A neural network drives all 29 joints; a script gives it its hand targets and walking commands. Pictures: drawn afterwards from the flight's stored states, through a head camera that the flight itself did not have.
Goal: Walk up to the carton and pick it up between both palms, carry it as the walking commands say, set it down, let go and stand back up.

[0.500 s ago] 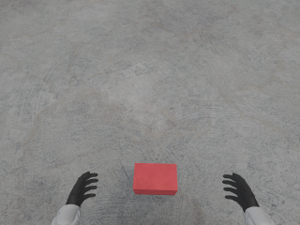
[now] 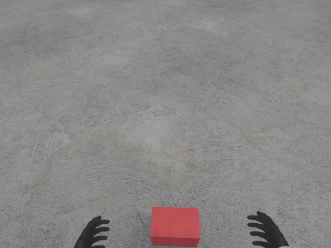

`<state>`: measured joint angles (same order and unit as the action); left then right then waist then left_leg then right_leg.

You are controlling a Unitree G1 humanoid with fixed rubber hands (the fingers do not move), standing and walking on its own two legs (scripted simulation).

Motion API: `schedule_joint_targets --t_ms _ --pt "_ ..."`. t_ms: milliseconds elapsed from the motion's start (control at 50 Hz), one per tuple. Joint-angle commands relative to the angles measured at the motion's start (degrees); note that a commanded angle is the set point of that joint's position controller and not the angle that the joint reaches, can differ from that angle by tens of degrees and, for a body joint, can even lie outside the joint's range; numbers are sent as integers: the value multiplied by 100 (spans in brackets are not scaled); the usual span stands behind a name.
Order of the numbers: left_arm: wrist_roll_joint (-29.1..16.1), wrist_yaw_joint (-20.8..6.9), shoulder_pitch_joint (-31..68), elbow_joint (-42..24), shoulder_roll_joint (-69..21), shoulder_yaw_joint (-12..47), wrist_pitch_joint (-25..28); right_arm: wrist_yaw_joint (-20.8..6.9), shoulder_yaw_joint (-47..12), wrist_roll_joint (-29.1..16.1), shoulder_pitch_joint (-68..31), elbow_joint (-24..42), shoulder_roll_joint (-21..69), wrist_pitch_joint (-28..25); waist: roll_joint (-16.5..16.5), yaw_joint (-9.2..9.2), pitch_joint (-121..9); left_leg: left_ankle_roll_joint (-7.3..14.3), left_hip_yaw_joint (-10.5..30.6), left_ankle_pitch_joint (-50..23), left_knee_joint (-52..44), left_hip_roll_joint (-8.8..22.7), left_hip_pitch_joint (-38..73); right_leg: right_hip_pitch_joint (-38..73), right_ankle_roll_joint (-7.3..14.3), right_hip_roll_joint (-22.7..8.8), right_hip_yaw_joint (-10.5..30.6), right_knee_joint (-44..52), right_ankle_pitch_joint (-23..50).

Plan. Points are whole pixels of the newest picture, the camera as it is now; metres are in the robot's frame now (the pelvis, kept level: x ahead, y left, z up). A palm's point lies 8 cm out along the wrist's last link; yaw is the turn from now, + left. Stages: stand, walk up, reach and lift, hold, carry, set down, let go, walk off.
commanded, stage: let go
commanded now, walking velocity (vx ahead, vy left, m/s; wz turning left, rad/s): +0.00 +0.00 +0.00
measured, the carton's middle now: (174, 227) +0.38 +0.00 -0.69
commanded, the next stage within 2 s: stand in 0.02 s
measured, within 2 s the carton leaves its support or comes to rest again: neither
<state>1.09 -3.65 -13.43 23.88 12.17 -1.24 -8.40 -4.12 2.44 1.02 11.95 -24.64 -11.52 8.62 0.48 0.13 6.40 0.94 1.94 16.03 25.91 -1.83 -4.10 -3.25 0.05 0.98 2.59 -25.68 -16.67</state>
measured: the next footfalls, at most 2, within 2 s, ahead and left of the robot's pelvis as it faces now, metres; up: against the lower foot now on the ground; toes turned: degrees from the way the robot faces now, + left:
none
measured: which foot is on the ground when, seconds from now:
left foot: down 0.00-1.00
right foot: down 0.00-1.00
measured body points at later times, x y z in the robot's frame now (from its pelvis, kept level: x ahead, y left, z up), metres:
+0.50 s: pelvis +0.01 +0.00 +0.00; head +0.01 +0.00 +0.45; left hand +0.13 +0.30 -0.10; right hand +0.14 -0.30 -0.10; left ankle -0.02 +0.11 -0.74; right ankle -0.02 -0.12 -0.74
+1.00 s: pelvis +0.00 +0.00 +0.01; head -0.01 +0.00 +0.46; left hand +0.10 +0.31 -0.11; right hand +0.11 -0.31 -0.10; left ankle -0.02 +0.11 -0.74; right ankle -0.02 -0.12 -0.74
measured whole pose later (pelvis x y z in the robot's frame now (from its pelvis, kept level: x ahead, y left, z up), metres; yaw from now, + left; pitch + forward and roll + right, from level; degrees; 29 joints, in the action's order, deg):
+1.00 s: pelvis +0.00 +0.00 +0.01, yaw +0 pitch -2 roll +0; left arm 1.7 1.2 -9.6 53.6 21.3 -0.1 0.0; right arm 1.3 0.3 1.4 8.0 -54.5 -21.2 -0.3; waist 0.3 0.3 0.8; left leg 0.8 1.5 13.0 21.6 -1.4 -6.5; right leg -5.7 -0.1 0.9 2.7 -21.2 -13.4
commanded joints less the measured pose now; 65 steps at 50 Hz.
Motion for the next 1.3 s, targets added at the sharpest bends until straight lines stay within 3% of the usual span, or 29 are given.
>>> schedule_joint_targets --t_ms 0,20,60,100,360,620,1280 --pt "-43 48 297 -539 599 -208 134 67 162 -29 -304 644 -668 5 -107 -30 -430 -143 -26 -1564 -309 14 151 -209 -71 177 -222 284 1336" --pt "73 332 222 266 1290 -375 351 369 281 72 -429 -225 -1260 -281 -68 70 -381 -279 49 -1519 -98 294 -601 -738 -206 -207 -61 256 1208" --pt "135 463 165 427 1298 -359 542 510 274 146 -258 -435 -1245 -523 -50 4 -598 -242 149 -1122 -144 360 -473 -792 -161 -301 114 287 858" --pt "143 477 279 585 1180 -321 635 518 234 149 -374 -643 -1174 -657 -69 0 -620 -190 223 -764 -210 396 -514 -868 -121 -316 179 352 548" --pt "116 515 320 1529 1568 -247 844 546 138 105 -469 -1656 -1625 -898 -68 2 -855 -120 438 -1542 -290 571 -351 -558 -18 -460 354 365 1374" --pt "74 525 412 2172 1691 -149 868 577 37 68 -499 -2237 -1770 -934 -64 13 -818 -88 470 -1817 -434 638 -233 -397 1 -547 399 474 1677" --pt "25 480 635 3033 1905 -51 928 538 -47 1 -643 -2990 -1985 -980 -48 13 -615 20 567 -1203 -876 751 -236 -362 70 -669 544 885 1175"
